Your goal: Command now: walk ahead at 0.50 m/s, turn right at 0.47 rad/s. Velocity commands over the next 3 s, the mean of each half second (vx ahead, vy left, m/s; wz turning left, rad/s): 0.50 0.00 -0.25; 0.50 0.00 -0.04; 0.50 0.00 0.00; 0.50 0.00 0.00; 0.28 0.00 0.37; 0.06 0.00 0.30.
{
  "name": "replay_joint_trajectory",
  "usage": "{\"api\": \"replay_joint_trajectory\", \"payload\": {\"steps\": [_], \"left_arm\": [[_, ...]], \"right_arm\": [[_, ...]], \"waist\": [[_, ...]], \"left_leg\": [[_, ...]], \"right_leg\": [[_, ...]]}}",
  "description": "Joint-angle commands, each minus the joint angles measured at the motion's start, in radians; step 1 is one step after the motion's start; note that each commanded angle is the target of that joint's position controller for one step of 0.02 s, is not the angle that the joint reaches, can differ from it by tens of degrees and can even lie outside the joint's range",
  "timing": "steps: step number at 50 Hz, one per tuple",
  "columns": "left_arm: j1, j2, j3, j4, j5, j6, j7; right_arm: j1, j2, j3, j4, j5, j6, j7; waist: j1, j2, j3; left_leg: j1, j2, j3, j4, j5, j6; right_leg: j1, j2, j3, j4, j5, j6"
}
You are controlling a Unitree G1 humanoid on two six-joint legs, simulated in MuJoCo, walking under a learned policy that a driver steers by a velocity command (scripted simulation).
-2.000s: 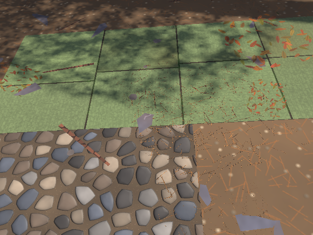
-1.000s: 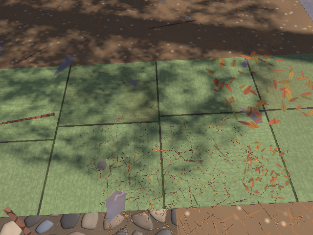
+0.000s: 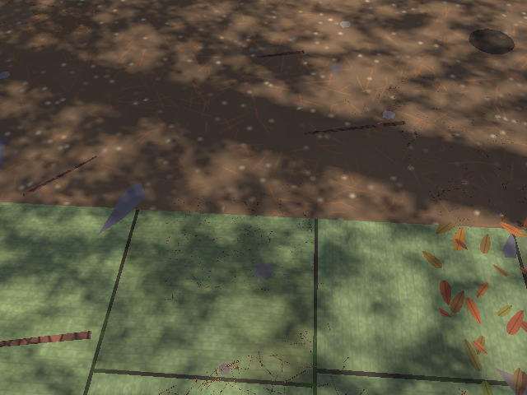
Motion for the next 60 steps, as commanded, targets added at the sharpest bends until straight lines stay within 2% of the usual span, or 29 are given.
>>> {"api": "replay_joint_trajectory", "payload": {"steps": [1,4,7,11,14,16,17,18,19,20,21,22,24,27,30,34,39,41,42,43,44,45,46,47,48,50,53,56,60], "left_arm": [[0.008,0.121,0.03,-0.077,0.005,-0.006,0.014],[0.02,0.15,0.039,-0.066,-0.001,-0.008,0.031],[0.064,0.147,0.037,-0.037,-0.008,-0.003,0.041],[0.141,0.152,0.035,0.004,-0.012,0.004,0.04],[0.154,0.158,0.038,0.019,-0.008,0.014,0.041],[0.129,0.154,0.036,0.018,-0.006,0.022,0.042],[0.121,0.124,0.024,0.011,-0.001,0.021,0.04],[0.151,0.076,0.005,-0.011,0.019,0.014,0.042],[0.27,0.023,-0.011,-0.012,-0.005,-0.001,0.04],[0.208,0.114,0.004,-0.004,-0.019,-0.006,0.038],[0.095,0.146,0.014,-0.029,-0.024,-0.009,0.035],[0.033,0.134,0.011,-0.045,-0.012,-0.011,0.035],[0.027,0.106,0.014,-0.05,0.002,-0.012,0.03],[0.042,0.063,0.004,-0.045,0.004,0.0,0.03],[-0.05,0.037,-0.008,-0.069,0.009,-0.003,0.03],[-0.174,0.023,-0.015,-0.092,0.0,-0.016,0.016],[-0.258,0.048,-0.006,-0.13,-0.008,-0.027,-0.006],[-0.189,0.076,0.007,-0.115,-0.003,-0.03,-0.008],[-0.075,0.108,0.026,-0.081,0.002,-0.03,-0.002],[0.088,0.16,0.048,-0.042,0.008,-0.027,0.008],[0.2,0.262,0.072,-0.028,0.023,-0.02,0.014],[0.238,0.206,0.058,-0.013,0.004,-0.012,0.012],[0.176,0.159,0.039,-0.016,-0.003,-0.011,0.013],[0.109,0.136,0.03,-0.026,-0.001,-0.009,0.015],[0.052,0.113,0.022,-0.026,0.008,-0.01,0.01],[-0.008,0.08,0.013,-0.027,0.018,-0.021,0.005],[-0.001,0.103,0.022,0.001,0.011,-0.039,0.008],[0.038,0.121,0.027,0.033,0.008,-0.035,0.02],[0.109,0.15,0.033,0.076,-0.004,-0.024,0.03]], "right_arm": [[-0.014,-0.12,-0.035,-0.101,-0.016,-0.016,-0.005],[-0.045,-0.082,-0.021,-0.11,-0.019,0.002,-0.015],[-0.15,-0.046,-0.005,-0.122,-0.016,-0.004,-0.009],[-0.251,-0.064,-0.01,-0.146,0.003,-0.019,0.008],[-0.251,-0.092,-0.023,-0.156,0.003,-0.029,0.016],[-0.148,-0.114,-0.039,-0.133,0.001,-0.034,0.013],[-0.027,-0.152,-0.056,-0.109,-0.008,-0.038,0.007],[0.13,-0.22,-0.074,-0.095,-0.017,-0.036,0.004],[0.203,-0.256,-0.089,-0.048,-0.005,-0.02,0.013],[0.202,-0.165,-0.065,-0.051,0.019,-0.016,0.016],[0.137,-0.129,-0.053,-0.059,0.016,-0.01,0.011],[0.083,-0.119,-0.046,-0.068,0.002,-0.005,0.011],[0.033,-0.089,-0.033,-0.069,-0.012,-0.006,0.011],[0.034,-0.099,-0.036,-0.05,0.003,-0.012,0.01],[0.052,-0.133,-0.046,-0.026,0.007,-0.005,0.001],[0.108,-0.151,-0.048,0.013,0.018,0.008,-0.004],[0.159,-0.169,-0.055,0.059,0.026,0.032,-0.01],[0.139,-0.185,-0.06,0.062,0.025,0.042,-0.016],[0.127,-0.178,-0.056,0.061,0.024,0.046,-0.018],[0.124,-0.142,-0.04,0.046,0.011,0.046,-0.02],[0.227,-0.044,-0.007,0.017,0.001,0.028,-0.016],[0.22,-0.058,-0.006,0.031,0.006,0.008,-0.01],[0.14,-0.141,-0.031,0.011,0.032,-0.004,-0.002],[0.064,-0.142,-0.03,-0.009,0.038,-0.008,0.0],[0.028,-0.132,-0.031,-0.016,0.024,-0.006,-0.002],[0.064,-0.104,-0.033,0.001,0.012,0.015,-0.005],[0.051,-0.071,-0.028,0.0,0.004,0.035,-0.012],[-0.055,-0.054,-0.022,-0.027,-0.001,0.03,-0.01],[-0.196,-0.032,-0.01,-0.06,0.009,0.015,0.008]], "waist": [[-0.019,-0.053,-0.08],[-0.019,-0.066,-0.06],[0.037,-0.082,-0.055],[0.086,-0.093,-0.037],[0.07,-0.108,-0.029],[0.005,-0.118,-0.061],[-0.054,-0.096,-0.158],[-0.097,0.036,-0.312],[-0.061,0.331,-0.389],[-0.096,0.2,-0.302],[-0.103,0.11,-0.169],[-0.084,0.041,-0.101],[-0.035,0.062,-0.055],[-0.013,0.086,-0.056],[-0.033,0.057,-0.035],[-0.081,0.057,-0.013],[-0.083,0.066,0.011],[-0.031,0.077,-0.029],[0.03,0.064,-0.1],[0.099,0.029,-0.225],[0.088,-0.185,-0.383],[0.103,-0.273,-0.445],[0.101,-0.191,-0.289],[0.079,-0.129,-0.182],[0.05,-0.08,-0.102],[-0.012,-0.111,-0.067],[-0.031,-0.095,-0.045],[-0.003,-0.066,-0.018],[0.054,-0.061,0.007]], "left_leg": [[-0.211,0.08,-0.043,-0.086,0.049,-0.03],[-0.189,0.072,-0.005,-0.252,0.158,-0.08],[-0.104,0.046,0.014,-0.494,0.411,-0.09],[-0.095,0.025,0.004,-0.634,0.486,-0.063],[-0.101,0.018,0.0,-0.687,0.373,-0.017],[0.035,-0.007,0.035,-0.741,0.328,0.027],[0.231,0.041,-0.002,-0.721,0.363,0.072],[0.529,0.217,-0.22,-0.683,0.383,0.163],[0.763,0.377,-0.642,-0.808,0.133,0.296],[0.725,0.363,-0.686,-0.867,-0.087,0.265],[0.603,0.33,-0.542,-0.885,-0.071,0.227],[0.484,0.29,-0.443,-0.907,0.04,0.214],[0.35,0.229,-0.326,-0.952,0.221,0.208],[0.292,0.203,-0.22,-0.997,0.366,0.226],[0.283,0.19,-0.141,-1.027,0.436,0.222],[0.283,0.164,-0.064,-1.025,0.426,0.188],[0.413,0.232,-0.092,-0.962,0.461,0.163],[0.442,0.23,-0.078,-0.87,0.637,0.139],[0.419,0.189,-0.04,-0.736,0.769,0.117],[0.294,0.142,0.0,-0.517,0.692,0.084],[-0.104,-0.002,0.068,-0.121,0.307,0.007],[-0.267,-0.053,-0.044,0.044,-0.196,0.0],[-0.362,0.008,-0.068,0.115,-0.158,0.01],[-0.365,0.057,-0.034,0.088,-0.069,0.017],[-0.336,0.087,-0.018,0.025,0.0,0.013],[-0.221,0.125,-0.025,-0.05,0.079,-0.001],[-0.219,0.132,-0.013,-0.136,0.165,-0.029],[-0.252,0.131,-0.007,-0.323,0.331,-0.041],[-0.197,0.09,0.028,-0.545,0.48,-0.036]], "right_leg": [[0.202,-0.269,0.385,-0.259,0.152,-0.21],[0.106,-0.231,0.276,-0.275,0.25,-0.202],[0.073,-0.179,0.192,-0.264,0.196,-0.143],[0.171,-0.23,0.247,-0.225,0.111,-0.125],[0.282,-0.283,0.311,-0.159,0.154,-0.107],[0.3,-0.262,0.298,-0.058,0.332,-0.078],[0.254,-0.208,0.252,0.102,0.395,-0.048],[0.064,-0.115,0.176,0.397,0.178,-0.001],[-0.267,0.006,0.107,0.688,-0.391,0.06],[-0.388,-0.052,0.174,0.783,-0.409,0.058],[-0.429,-0.096,0.141,0.79,-0.317,0.056],[-0.409,-0.135,0.103,0.751,-0.242,0.058],[-0.337,-0.186,0.087,0.656,-0.159,0.068],[-0.301,-0.2,0.053,0.554,-0.129,0.095],[-0.312,-0.208,0.036,0.373,0.011,0.115],[-0.235,-0.172,0.005,0.149,0.203,0.114],[-0.228,-0.15,0.012,0.038,0.14,0.067],[-0.111,-0.121,-0.015,0.002,0.085,0.035],[0.056,-0.096,-0.041,-0.024,0.096,0.008],[0.32,-0.17,0.027,0.014,0.129,-0.039],[0.724,-0.426,0.439,0.003,0.02,-0.188],[0.772,-0.49,0.713,-0.143,-0.122,-0.235],[0.656,-0.461,0.611,-0.173,-0.215,-0.192],[0.511,-0.422,0.485,-0.196,-0.185,-0.165],[0.374,-0.382,0.398,-0.234,-0.108,-0.154],[0.219,-0.329,0.296,-0.296,0.011,-0.144],[0.16,-0.314,0.199,-0.347,0.135,-0.164],[0.185,-0.292,0.126,-0.363,0.188,-0.146],[0.217,-0.281,0.072,-0.363,0.157,-0.118]]}}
